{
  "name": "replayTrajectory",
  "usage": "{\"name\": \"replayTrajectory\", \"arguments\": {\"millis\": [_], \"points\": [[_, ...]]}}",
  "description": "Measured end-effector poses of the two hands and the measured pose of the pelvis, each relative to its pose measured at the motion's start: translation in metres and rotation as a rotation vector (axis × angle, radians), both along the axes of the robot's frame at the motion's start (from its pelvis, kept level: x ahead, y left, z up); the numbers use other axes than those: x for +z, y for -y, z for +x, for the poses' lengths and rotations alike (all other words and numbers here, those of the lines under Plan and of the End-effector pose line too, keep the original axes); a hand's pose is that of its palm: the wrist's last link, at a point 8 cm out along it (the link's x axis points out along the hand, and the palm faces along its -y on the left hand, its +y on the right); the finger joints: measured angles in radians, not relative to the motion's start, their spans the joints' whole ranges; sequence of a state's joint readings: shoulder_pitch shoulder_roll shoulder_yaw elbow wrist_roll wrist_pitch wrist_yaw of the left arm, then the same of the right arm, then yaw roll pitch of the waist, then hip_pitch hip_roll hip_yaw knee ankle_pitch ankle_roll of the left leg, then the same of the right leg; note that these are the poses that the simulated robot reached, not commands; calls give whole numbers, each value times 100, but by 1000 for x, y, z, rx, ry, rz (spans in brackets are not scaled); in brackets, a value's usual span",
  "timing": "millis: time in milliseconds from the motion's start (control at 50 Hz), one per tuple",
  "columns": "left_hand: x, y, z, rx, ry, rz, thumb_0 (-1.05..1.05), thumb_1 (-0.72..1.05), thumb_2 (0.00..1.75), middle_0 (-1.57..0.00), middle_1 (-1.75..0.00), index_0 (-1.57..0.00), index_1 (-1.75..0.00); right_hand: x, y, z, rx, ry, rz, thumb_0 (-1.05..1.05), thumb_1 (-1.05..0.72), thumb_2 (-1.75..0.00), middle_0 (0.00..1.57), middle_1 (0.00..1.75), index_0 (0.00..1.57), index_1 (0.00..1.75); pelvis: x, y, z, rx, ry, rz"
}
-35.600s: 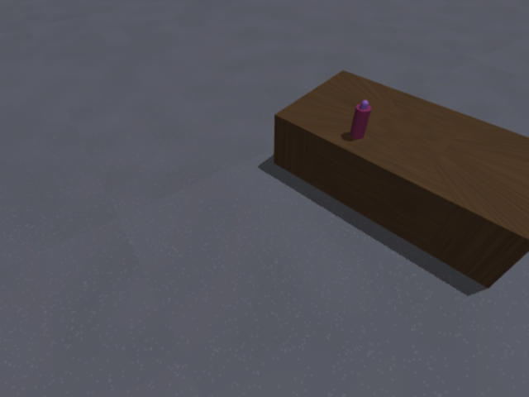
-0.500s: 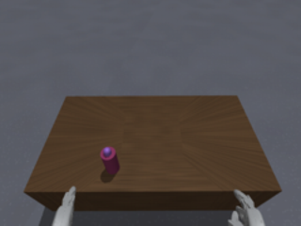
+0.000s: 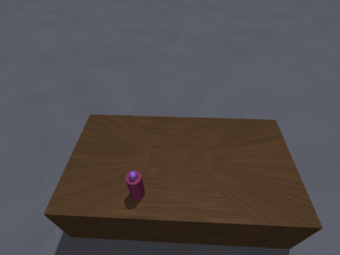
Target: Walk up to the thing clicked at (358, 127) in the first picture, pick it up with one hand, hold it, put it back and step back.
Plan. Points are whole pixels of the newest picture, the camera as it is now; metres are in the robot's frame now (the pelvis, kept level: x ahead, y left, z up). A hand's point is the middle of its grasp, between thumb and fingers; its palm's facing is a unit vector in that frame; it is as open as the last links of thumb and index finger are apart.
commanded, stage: stand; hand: left
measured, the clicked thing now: (135, 183) +0.48 +0.19 -0.35
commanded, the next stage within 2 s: step back in 2.00 s
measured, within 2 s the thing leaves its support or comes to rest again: neither
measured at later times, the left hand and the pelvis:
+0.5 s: hand out of the picture +0.04 +0.24 -0.15, palm faces -0.01 -0.94 -0.35, open 7.4 cm; pelvis -0.01 +0.00 +0.01, yaw +0 degrees
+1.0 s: hand out of the picture +0.08 +0.24 -0.14, palm faces -0.01 -0.94 -0.34, open 7.4 cm; pelvis +0.01 -0.01 +0.02, yaw +0 degrees
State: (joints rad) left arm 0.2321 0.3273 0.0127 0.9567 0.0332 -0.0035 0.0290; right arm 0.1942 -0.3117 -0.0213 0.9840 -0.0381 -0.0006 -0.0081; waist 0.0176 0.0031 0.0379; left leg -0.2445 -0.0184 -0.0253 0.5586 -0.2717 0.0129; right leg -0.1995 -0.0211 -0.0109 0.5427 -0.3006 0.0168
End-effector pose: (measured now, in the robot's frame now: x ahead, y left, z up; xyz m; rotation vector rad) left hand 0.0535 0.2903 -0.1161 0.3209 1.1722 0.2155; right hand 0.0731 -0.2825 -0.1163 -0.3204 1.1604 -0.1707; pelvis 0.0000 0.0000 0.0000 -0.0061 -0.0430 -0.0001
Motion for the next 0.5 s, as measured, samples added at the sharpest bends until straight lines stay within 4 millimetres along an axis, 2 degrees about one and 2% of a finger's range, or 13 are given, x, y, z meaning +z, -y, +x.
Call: {"name": "replayTrajectory", "arguments": {"millis": [100,200,500], "points": [[2,1,-17,19,-54,-5,0,83,89,-20,-30,-21,-30,0,-4,-6,-8,-27,21,1,-90,-90,20,30,21,30,6,0,-3,3,16,2],[4,2,-25,27,-80,-8,0,88,90,-21,-30,-21,-30,0,-4,-10,-15,-42,30,1,-90,-90,20,30,21,30,10,1,-6,5,26,3],[6,3,-21,32,-104,-9,0,90,90,-21,-30,-21,-30,2,11,-25,-40,-103,9,1,-90,-90,20,30,21,30,14,5,-6,8,20,3]]}}
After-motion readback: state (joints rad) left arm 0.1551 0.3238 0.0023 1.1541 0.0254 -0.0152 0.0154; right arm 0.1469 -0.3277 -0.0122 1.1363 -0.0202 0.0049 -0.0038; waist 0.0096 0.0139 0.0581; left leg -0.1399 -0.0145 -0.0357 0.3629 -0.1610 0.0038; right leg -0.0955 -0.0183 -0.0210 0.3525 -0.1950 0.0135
